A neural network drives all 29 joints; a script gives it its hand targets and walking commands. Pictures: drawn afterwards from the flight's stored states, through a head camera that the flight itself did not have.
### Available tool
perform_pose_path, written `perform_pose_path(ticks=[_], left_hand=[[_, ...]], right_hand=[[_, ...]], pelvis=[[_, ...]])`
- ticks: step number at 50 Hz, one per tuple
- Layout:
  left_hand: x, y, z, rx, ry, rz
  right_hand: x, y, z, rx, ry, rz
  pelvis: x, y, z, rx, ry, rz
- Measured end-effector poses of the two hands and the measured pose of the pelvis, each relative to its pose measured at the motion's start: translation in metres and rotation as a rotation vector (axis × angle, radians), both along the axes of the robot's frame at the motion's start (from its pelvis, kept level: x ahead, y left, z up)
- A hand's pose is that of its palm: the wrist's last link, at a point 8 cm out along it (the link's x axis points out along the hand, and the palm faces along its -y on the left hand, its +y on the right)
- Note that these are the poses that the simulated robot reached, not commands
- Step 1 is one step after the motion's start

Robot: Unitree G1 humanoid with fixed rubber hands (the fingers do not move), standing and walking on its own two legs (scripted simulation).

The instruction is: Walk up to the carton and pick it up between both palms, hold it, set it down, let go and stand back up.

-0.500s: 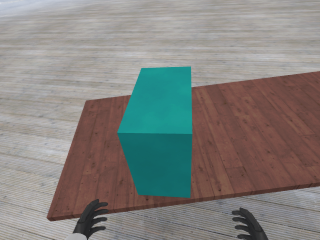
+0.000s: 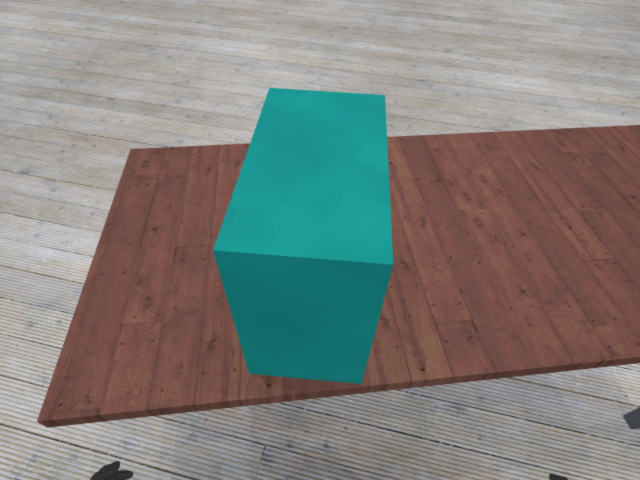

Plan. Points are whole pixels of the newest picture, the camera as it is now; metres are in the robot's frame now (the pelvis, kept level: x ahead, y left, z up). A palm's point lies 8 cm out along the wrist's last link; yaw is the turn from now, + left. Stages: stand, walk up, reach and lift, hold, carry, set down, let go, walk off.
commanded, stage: stand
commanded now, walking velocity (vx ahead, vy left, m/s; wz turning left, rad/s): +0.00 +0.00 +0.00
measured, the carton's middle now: (315, 237) +0.44 +0.02 +0.06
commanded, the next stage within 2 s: none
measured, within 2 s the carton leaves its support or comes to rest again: neither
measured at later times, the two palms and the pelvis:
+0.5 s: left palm out of the picture +0.11 +0.32 -0.10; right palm out of the picture +0.15 -0.27 -0.09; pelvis +0.02 +0.02 +0.01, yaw +1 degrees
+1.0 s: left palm out of the picture +0.08 +0.33 -0.09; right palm out of the picture +0.10 -0.27 -0.09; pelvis +0.00 +0.03 +0.02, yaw +0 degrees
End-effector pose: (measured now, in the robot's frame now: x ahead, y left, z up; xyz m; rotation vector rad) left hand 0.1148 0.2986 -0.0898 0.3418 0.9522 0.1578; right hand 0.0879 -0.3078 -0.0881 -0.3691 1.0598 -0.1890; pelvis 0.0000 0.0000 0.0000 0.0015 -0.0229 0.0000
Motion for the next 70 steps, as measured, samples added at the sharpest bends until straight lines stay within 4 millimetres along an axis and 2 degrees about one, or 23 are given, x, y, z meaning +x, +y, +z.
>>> perform_pose_path(ticks=[4,10,18,26,47,61,70], left_hand=[[0.007,-0.005,-0.008,-0.021,0.014,-0.004],[0.014,-0.001,-0.010,-0.015,0.022,0.012],[0.004,0.012,-0.007,0.009,0.071,0.044],[-0.010,0.020,-0.006,0.020,0.122,0.059],[-0.034,0.033,-0.003,0.015,0.176,0.066],[-0.045,0.040,-0.001,0.022,0.200,0.071],[-0.047,0.043,-0.003,0.018,0.219,0.076]], right_hand=[[0.022,0.008,-0.001,0.005,-0.024,0.007],[0.052,0.025,-0.003,0.025,-0.051,0.041],[0.066,0.036,-0.006,0.050,-0.039,0.050],[0.057,0.037,-0.006,0.047,0.002,0.031],[0.013,0.037,-0.003,0.025,0.077,-0.030],[-0.002,0.040,-0.004,0.030,0.094,-0.050],[-0.001,0.042,-0.005,0.029,0.101,-0.042]], pelvis=[[0.006,0.002,-0.001,-0.003,0.000,0.001],[0.014,0.005,-0.001,-0.005,-0.005,0.005],[0.020,0.011,0.003,-0.004,-0.010,0.007],[0.019,0.016,0.009,-0.002,-0.022,0.010],[0.005,0.029,0.018,-0.004,-0.042,0.003],[-0.001,0.034,0.019,-0.004,-0.036,0.000],[-0.001,0.037,0.020,-0.003,-0.031,0.001]])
